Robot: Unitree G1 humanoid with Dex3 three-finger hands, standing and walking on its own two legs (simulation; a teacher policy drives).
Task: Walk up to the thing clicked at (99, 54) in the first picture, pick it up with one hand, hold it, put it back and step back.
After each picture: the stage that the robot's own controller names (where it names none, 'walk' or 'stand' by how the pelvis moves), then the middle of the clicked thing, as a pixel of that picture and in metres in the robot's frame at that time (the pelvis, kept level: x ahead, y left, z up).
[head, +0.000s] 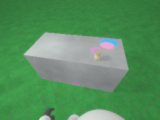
stand; (97, 55) +0.69 -0.05 -0.12
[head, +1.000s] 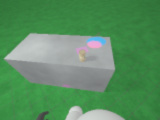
walk; (82, 55) +0.62 +0.14 -0.08
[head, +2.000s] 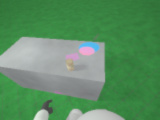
stand; (70, 65) +0.49 +0.22 -0.08
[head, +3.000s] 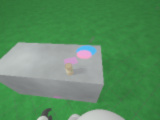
stand; (69, 69) +0.47 +0.22 -0.11
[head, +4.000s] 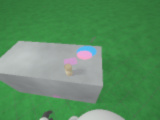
stand; (68, 69) +0.47 +0.22 -0.12
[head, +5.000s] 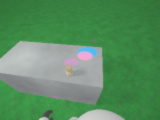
stand; (69, 70) +0.46 +0.22 -0.12
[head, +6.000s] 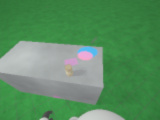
stand; (69, 70) +0.46 +0.22 -0.12
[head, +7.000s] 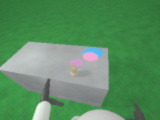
rise first; (73, 71) +0.46 +0.20 -0.11
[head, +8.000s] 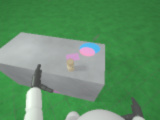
go down; (70, 65) +0.49 +0.19 -0.09
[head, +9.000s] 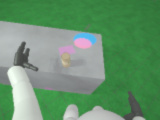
go down; (66, 60) +0.47 +0.19 -0.04
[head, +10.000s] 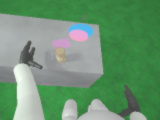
close in; (60, 55) +0.48 +0.19 -0.03
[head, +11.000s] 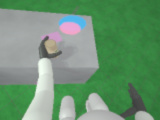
close; (52, 49) +0.50 +0.20 +0.01
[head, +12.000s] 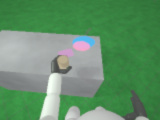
lift; (64, 64) +0.39 +0.18 +0.07
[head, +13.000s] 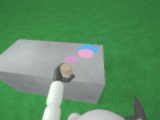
hold; (67, 72) +0.31 +0.17 +0.09
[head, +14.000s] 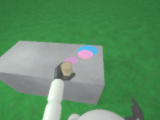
hold; (67, 71) +0.33 +0.16 +0.09
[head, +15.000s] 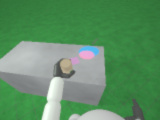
hold; (67, 68) +0.33 +0.17 +0.12
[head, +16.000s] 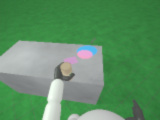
crouch; (67, 71) +0.33 +0.17 +0.08
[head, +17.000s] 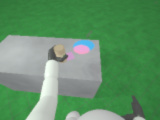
crouch; (60, 54) +0.44 +0.20 +0.11
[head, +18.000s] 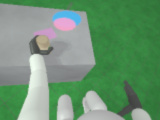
lower; (44, 45) +0.52 +0.22 +0.02
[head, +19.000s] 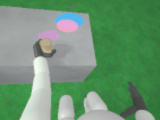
lower; (47, 48) +0.51 +0.21 +0.01
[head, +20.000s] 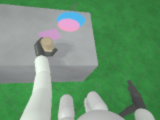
lower; (48, 47) +0.51 +0.21 +0.01
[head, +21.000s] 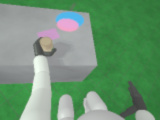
lower; (48, 47) +0.51 +0.21 +0.01
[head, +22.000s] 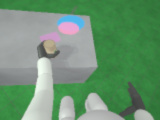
loosen; (51, 49) +0.50 +0.20 +0.01
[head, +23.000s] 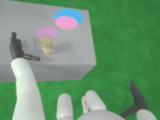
rise; (47, 45) +0.51 +0.21 +0.01
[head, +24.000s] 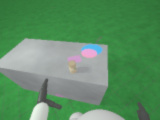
sink last; (72, 67) +0.48 +0.20 -0.06
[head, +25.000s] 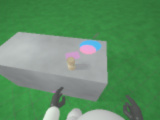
stand; (71, 63) +0.48 +0.19 -0.05
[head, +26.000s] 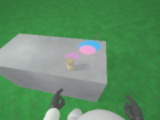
stand; (70, 64) +0.48 +0.20 -0.05
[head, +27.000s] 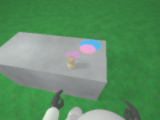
stand; (71, 63) +0.49 +0.19 -0.06
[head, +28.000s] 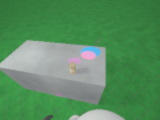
stand; (72, 68) +0.50 +0.20 -0.12
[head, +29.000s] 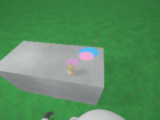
stand; (70, 70) +0.48 +0.21 -0.12
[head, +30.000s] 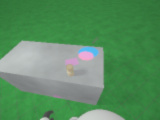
stand; (70, 70) +0.47 +0.21 -0.12
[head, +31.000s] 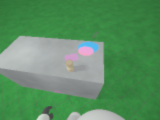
walk; (69, 66) +0.48 +0.21 -0.12
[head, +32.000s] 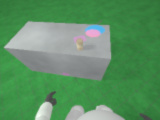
walk; (79, 44) +0.70 +0.14 -0.09
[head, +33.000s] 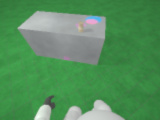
walk; (81, 27) +1.05 +0.14 -0.09
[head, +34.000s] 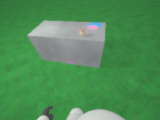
stand; (82, 32) +1.10 +0.18 -0.10
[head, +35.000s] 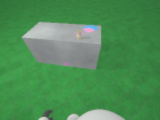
stand; (79, 35) +1.08 +0.19 -0.12
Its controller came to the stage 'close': yes
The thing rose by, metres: 0.23
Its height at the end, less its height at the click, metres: +0.00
